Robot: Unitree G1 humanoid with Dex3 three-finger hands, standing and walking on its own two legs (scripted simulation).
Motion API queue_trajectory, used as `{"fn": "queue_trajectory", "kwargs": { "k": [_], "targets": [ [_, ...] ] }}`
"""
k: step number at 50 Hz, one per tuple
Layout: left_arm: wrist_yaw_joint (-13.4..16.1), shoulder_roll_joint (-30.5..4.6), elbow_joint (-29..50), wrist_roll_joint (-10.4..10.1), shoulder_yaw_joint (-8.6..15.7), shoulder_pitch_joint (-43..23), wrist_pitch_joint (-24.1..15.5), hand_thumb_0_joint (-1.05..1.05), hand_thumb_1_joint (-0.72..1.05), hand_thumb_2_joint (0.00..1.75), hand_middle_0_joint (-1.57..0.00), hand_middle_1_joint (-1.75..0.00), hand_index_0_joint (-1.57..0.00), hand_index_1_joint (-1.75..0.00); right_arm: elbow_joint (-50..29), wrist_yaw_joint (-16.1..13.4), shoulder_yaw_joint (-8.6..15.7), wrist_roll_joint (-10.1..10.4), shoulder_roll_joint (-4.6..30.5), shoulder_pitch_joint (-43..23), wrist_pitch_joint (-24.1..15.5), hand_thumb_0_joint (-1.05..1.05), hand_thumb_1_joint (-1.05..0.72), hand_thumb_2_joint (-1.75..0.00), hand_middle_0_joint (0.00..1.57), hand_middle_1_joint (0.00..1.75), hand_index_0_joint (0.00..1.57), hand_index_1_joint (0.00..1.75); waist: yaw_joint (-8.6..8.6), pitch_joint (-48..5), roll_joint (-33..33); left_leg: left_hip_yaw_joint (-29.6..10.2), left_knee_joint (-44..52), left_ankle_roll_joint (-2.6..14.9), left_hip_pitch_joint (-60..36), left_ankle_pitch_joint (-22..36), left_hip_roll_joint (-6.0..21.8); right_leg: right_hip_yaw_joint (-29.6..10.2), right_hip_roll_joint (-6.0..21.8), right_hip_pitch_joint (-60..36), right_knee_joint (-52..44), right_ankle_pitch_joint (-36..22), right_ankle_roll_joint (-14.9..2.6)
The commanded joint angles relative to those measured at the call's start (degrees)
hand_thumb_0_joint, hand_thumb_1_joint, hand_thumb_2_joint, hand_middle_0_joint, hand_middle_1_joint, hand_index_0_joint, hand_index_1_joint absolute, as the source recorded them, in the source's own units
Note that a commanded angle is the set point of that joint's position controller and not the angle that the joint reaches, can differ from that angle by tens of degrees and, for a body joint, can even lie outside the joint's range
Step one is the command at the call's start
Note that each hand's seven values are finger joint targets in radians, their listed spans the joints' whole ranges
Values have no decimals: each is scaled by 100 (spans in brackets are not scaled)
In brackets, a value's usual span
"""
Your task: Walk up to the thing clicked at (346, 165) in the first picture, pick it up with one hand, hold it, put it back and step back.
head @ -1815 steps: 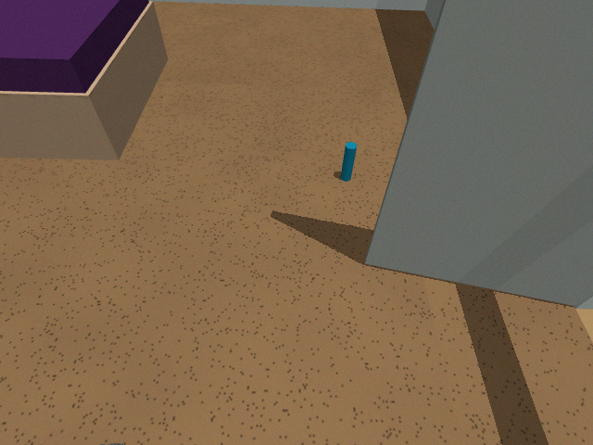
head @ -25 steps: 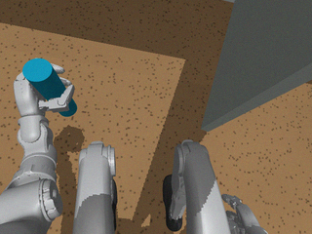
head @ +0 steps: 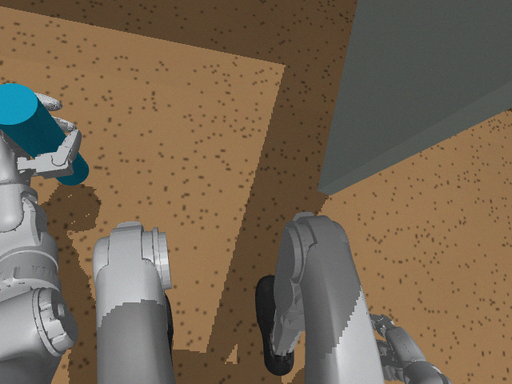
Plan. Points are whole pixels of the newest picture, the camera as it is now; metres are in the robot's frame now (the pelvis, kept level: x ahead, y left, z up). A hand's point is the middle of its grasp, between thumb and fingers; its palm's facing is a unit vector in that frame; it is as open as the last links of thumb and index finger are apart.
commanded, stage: crouch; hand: left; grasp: from the side
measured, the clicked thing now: (48, 144) +0.44 +0.28 -0.08
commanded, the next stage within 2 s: lower in 0.26 s
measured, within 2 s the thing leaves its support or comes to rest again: rests again in 1.86 s
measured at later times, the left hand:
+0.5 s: hand (65, 151) +0.44 +0.27 -0.11, palm faces +0.25 -0.97 -0.01, open 7.2 cm
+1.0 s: hand (77, 163) +0.45 +0.27 -0.17, palm faces +0.24 -0.97 -0.01, open 7.2 cm
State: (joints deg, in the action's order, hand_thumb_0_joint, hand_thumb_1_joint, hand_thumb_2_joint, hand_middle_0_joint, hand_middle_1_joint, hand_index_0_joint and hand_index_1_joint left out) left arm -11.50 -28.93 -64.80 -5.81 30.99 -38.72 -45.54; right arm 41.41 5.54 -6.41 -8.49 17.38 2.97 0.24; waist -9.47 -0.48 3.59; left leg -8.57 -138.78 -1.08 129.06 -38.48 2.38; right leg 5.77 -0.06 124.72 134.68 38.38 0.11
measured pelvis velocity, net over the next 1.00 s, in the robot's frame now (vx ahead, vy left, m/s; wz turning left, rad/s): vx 0.00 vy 0.01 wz -0.10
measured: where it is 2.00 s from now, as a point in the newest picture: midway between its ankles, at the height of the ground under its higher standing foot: (218, 350)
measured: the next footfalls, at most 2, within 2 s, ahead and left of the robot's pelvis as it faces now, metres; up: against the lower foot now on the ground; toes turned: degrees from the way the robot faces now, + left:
none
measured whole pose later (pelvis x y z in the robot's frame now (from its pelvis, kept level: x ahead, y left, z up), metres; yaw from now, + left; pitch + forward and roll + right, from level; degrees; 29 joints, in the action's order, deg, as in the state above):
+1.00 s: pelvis +0.00 +0.01 -0.04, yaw -6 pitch +18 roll -13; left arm -9.0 -40.4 -73.0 -7.0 32.5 -36.4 -54.0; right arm 36.3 7.5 -19.3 -15.6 20.7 -4.9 1.0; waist -13.3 12.1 10.4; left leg -16.0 -149.4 -0.7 129.7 -39.9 1.9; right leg 11.1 -2.1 122.1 139.5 37.3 2.2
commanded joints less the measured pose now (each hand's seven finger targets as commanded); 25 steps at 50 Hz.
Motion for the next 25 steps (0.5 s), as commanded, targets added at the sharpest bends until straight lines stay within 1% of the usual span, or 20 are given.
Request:
{"fn": "queue_trajectory", "kwargs": {
  "k": [1, 2, 3, 4, 5, 7, 8, 9, 10, 13, 14, 16, 17, 18, 19, 20, 21, 23, 24, 25],
  "targets": [
    [-74, -1274, 1146, -123, 39, -1574, -475, 0, 39, 126, -127, -134, -128, -135, -220, -37, 355, -74, 1390, 687, -35, 0, -91, -91, 20, 30, 20, 30, 5, -3722, -1556, 399, 1416, 125, -2477, 590, -67, 330, -262, -1863, -1248, -907, -198],
    [-82, -1246, 1106, -147, 61, -1542, -476, 0, 41, 126, -127, -135, -128, -135, -250, -33, 334, -88, 1421, 665, -24, 0, -91, -91, 20, 30, 20, 30, -43, -3682, -1590, 361, 1398, 117, -2489, 627, -61, 369, -260, -1832, -1198, -948, -198],
    [-86, -1182, 1187, -142, -17, -1557, -476, 0, 42, 126, -128, -135, -128, -135, -246, -21, 340, -99, 1451, 655, -25, 0, -91, -91, 20, 30, 20, 30, -45, -3614, -1617, 334, 1417, 107, -2511, 615, -63, 398, -252, -1758, -1156, -938, -206],
    [-59, -1231, 1221, -169, 49, -1531, -479, 0, 40, 127, -128, -135, -129, -136, -269, -9, 320, -107, 1446, 654, -25, 0, -91, -91, 20, 30, 20, 30, -22, -3687, -1608, 329, 1380, 100, -2503, 610, -62, 411, -267, -1806, -1151, -934, -205],
    [-56, -1453, 1360, -159, 170, -1642, -506, 0, 40, 126, -128, -135, -128, -136, -272, -11, 317, -122, 1494, 634, -10, 0, -91, -91, 20, 30, 20, 30, 0, -3734, -1674, 318, 1334, 105, -2528, 636, -61, 411, -253, -1831, -1121, -979, -198],
    [-45, -1276, 1235, -146, 32, -1480, -485, 0, 41, 128, -128, -137, -129, -137, -290, 7, 280, -140, 1500, 603, -6, 0, -91, -91, 20, 30, 20, 30, -57, -3675, -1634, 293, 1270, 94, -2546, 817, -55, 439, -260, -1812, -1045, -1122, -195],
    [-20, -1378, 1355, -165, 98, -1499, -512, 0, 39, 127, -129, -136, -129, -136, -308, 13, 277, -147, 1503, 557, 6, 0, -91, -91, 20, 30, 20, 30, -15, -3733, -1654, 294, 1218, 98, -2492, 760, -50, 425, -278, -1824, -1025, -1078, -202],
    [-20, -1256, 1319, -158, 25, -1478, -526, 0, 41, 127, -128, -136, -129, -136, -285, 21, 259, -171, 1516, 579, 8, 0, -91, -91, 20, 30, 20, 30, -84, -3669, -1718, 259, 1223, 82, -2568, 862, -57, 457, -260, -1799, -993, -1177, -199],
    [14, -1391, 1383, -164, 139, -1459, -529, 0, 40, 127, -127, -135, -128, -135, -312, 20, 261, -170, 1547, 562, 13, 0, -91, -91, 20, 30, 20, 30, -24, -3679, -1766, 250, 1227, 70, -2622, 862, -47, 466, -268, -1756, -973, -1149, -211],
    [42, -1330, 1350, -139, 48, -1382, -540, 0, 43, 127, -127, -135, -127, -135, -352, 38, 205, -205, 1565, 485, 46, 0, -90, -91, 20, 30, 20, 30, -101, -3523, -1814, 196, 1224, 61, -2585, 752, -37, 532, -273, -1663, -935, -1064, -213],
    [44, -1420, 1508, -140, 61, -1544, -575, 0, 41, 127, -128, -136, -128, -136, -347, 39, 187, -214, 1552, 488, 53, 0, -91, -91, 20, 30, 20, 30, -118, -3563, -1798, 210, 1181, 77, -2495, 659, -43, 513, -276, -1752, -980, -1016, -197],
    [82, -1544, 1412, -100, 117, -1432, -580, 0, 41, 126, -128, -135, -129, -135, -357, 51, 169, -227, 1592, 443, 56, 0, -91, -91, 20, 30, 20, 30, -89, -3443, -1772, 194, 1178, 86, -2395, 590, -38, 530, -274, -1691, -934, -946, -199],
    [79, -1496, 1424, -110, 49, -1432, -585, 0, 41, 127, -128, -136, -128, -136, -367, 58, 124, -250, 1569, 437, 57, 0, -91, -91, 20, 30, 20, 30, -132, -3556, -1756, 221, 1079, 93, -2399, 700, -33, 505, -293, -1861, -935, -1071, -180],
    [82, -1480, 1436, -144, 97, -1422, -597, 0, 40, 126, -131, -137, -131, -137, -367, 56, 132, -248, 1609, 461, 73, 0, -92, -91, 20, 30, 20, 30, -155, -3559, -1753, 191, 1060, 90, -2440, 701, -36, 513, -285, -1816, -924, -1085, -178],
    [73, -1458, 1498, -167, 42, -1439, -616, 0, 37, 122, -132, -138, -133, -138, -393, 51, 112, -251, 1608, 407, 70, 0, -92, -91, 20, 30, 20, 30, -168, -3530, -1800, 176, 1082, 83, -2451, 670, -37, 534, -281, -1753, -912, -1052, -189],
    [86, -1534, 1389, -192, 103, -1447, -621, 0, 36, 124, -131, -139, -132, -139, -407, 61, 59, -257, 1617, 395, 76, 0, -92, -91, 20, 30, 20, 30, -201, -3441, -1779, 161, 1055, 91, -2319, 599, -40, 552, -285, -1833, -914, -1004, -176],
    [97, -1449, 1124, -196, 119, -1205, -602, 0, 37, 123, -130, -138, -131, -138, -410, 62, 42, -260, 1649, 406, 83, 0, -92, -91, 20, 30, 20, 30, -197, -3317, -1692, 140, 1039, 84, -2370, 696, -35, 572, -288, -1761, -894, -1080, -174],
    [129, -1319, 694, -221, 38, -1047, -633, 0, 38, 124, -131, -138, -132, -138, -440, 93, -58, -279, 1664, 293, 67, 0, -92, -91, 20, 30, 20, 30, -316, -3008, -1352, 101, 912, 113, -2065, 636, -30, 616, -318, -1750, -872, -1056, -153],
    [129, -1443, 656, -245, 83, -1122, -682, 0, 36, 123, -130, -138, -131, -137, -462, 87, -124, -290, 1655, 258, 69, 0, -91, -91, 20, 30, 20, 30, -346, -2952, -1291, 101, 848, 133, -1934, 570, -27, 616, -335, -1834, -908, -1012, -139],
    [129, -1440, 591, -249, 74, -1127, -727, 0, 35, 122, -131, -138, -132, -138, -449, 94, -148, -320, 1691, 271, 81, 0, -92, -91, 20, 30, 20, 30, -360, -2949, -1264, 104, 793, 132, -1980, 635, -23, 613, -336, -1891, -907, -1090, -124]
  ]
}}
